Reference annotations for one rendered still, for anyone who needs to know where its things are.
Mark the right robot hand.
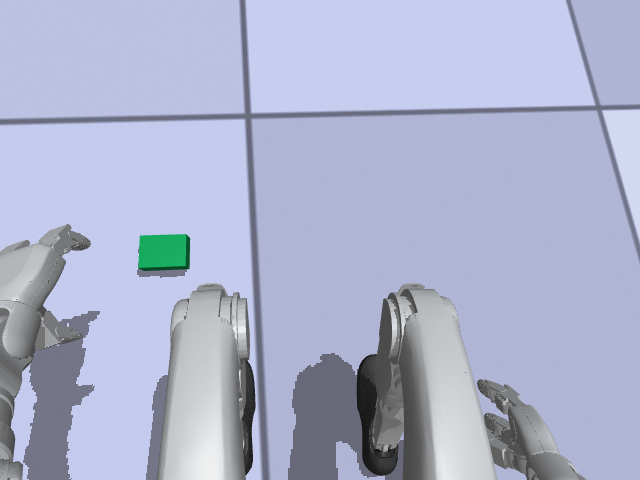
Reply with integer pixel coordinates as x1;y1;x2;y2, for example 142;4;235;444
477;379;561;476

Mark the left robot hand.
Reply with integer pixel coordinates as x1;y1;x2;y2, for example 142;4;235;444
0;224;91;351

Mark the small box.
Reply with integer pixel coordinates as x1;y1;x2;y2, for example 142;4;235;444
138;234;190;271

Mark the right robot arm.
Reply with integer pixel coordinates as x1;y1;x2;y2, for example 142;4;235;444
526;453;586;480

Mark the left robot arm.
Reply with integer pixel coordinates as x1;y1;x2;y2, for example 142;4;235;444
0;301;41;480

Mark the right robot foot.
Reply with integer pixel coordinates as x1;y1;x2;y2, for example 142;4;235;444
357;354;398;476

